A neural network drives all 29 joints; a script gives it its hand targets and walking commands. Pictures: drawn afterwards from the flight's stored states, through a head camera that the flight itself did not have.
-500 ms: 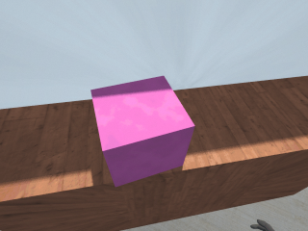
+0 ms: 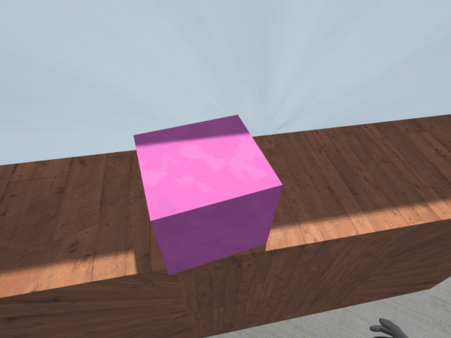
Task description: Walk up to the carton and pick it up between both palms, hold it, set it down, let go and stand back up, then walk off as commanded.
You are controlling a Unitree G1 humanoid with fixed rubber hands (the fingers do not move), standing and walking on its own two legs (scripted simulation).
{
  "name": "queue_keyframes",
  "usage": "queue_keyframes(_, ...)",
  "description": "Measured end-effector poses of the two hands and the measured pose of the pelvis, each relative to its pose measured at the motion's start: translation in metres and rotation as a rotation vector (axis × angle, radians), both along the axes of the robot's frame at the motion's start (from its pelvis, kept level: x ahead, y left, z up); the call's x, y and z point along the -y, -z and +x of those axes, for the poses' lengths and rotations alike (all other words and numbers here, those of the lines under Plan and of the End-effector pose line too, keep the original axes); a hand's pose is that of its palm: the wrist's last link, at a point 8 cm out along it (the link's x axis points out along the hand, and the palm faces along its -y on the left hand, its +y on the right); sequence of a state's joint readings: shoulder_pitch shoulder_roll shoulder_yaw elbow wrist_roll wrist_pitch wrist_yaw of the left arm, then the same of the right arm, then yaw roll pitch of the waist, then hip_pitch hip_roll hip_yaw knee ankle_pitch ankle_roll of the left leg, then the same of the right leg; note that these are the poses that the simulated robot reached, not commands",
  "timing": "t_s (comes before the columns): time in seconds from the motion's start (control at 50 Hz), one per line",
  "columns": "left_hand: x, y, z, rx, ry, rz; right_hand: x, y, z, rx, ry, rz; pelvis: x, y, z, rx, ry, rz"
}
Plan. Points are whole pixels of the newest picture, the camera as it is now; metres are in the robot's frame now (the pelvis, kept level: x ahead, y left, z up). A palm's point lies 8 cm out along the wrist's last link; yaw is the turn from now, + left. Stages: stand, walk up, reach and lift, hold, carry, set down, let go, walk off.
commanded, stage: walk up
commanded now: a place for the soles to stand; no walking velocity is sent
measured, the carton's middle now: (204, 192) +0.41 +0.04 +0.02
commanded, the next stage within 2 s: reach and lift in 0.74 s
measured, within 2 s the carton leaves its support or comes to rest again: neither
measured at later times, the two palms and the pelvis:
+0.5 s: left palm out of the picture +0.07 +0.30 -0.09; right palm out of the picture +0.09 -0.31 -0.08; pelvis -0.03 +0.00 +0.00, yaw +0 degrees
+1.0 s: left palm out of the picture +0.14 +0.26 -0.09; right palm out of the picture +0.11 -0.29 -0.09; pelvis -0.03 +0.00 -0.01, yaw +0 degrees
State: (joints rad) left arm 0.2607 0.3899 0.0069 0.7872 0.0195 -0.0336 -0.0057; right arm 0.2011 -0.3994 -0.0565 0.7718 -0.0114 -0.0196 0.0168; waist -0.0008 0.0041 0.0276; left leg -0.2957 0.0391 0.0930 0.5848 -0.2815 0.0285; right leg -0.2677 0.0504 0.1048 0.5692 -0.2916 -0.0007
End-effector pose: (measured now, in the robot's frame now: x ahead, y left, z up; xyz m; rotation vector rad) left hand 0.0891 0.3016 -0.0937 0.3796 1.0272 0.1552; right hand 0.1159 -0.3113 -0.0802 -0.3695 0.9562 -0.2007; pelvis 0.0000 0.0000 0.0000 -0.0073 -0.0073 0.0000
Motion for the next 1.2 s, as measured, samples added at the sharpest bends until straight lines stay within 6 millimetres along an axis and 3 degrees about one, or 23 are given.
queue_keyframes(0.34,0.001,-0.001,-0.019,0.038,0.004,-0.013,-0.001,-0.004,-0.022,0.033,0.006,-0.001,-0.002,0.001,-0.027,0.038,0.0,-0.002)
queue_keyframes(0.8,0.0,0.002,-0.02,-0.009,-0.007,-0.01,-0.002,0.003,-0.025,0.003,0.002,0.002,-0.002,0.001,-0.025,0.037,0.0,-0.002)
queue_keyframes(0.86,0.0,0.008,-0.01,-0.091,-0.063,0.025,-0.007,0.008,-0.016,0.039,-0.063,0.017,0.0,0.004,-0.029,0.053,-0.005,0.001)
queue_keyframes(0.92,0.013,0.007,0.009,-0.102,-0.07,0.022,-0.014,0.011,-0.008,0.08,-0.096,0.049,0.001,0.006,-0.03,0.059,-0.006,0.003)
queue_keyframes(1.08,0.059,-0.018,0.075,0.101,-0.006,-0.066,-0.024,0.014,-0.002,0.108,-0.065,0.106,0.006,0.004,-0.021,0.042,-0.006,0.008)
queue_keyframes(1.2,0.069,-0.02,0.077,0.118,-0.015,-0.09,-0.019,-0.001,0.0,0.149,-0.047,0.116,0.011,-0.003,-0.016,0.021,-0.005,0.012)
